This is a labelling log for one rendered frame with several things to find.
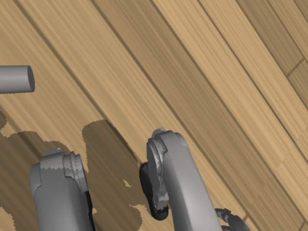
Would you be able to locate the right robot foot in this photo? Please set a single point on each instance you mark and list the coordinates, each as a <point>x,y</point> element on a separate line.
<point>148,191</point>

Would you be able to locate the left robot foot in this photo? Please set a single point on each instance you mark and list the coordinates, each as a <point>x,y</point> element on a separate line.
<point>90,211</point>

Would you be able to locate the can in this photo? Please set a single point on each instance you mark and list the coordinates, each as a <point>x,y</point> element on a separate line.
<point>16,79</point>

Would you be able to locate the right robot hand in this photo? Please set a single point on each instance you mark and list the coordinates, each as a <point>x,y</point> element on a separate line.
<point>234,221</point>

